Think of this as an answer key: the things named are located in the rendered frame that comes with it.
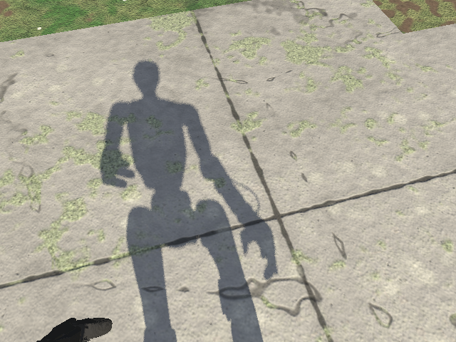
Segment robot left hand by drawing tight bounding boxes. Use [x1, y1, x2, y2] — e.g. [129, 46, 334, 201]
[37, 318, 113, 342]

